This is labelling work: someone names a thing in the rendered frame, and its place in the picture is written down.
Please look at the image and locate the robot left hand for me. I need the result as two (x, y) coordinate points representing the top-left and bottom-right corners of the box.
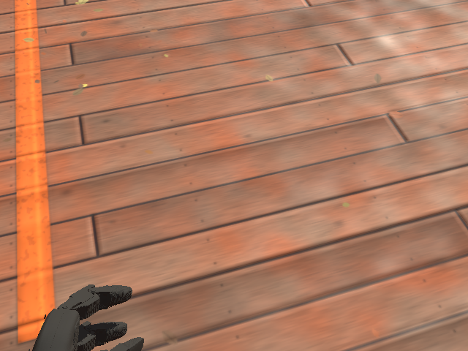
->
(29, 284), (144, 351)

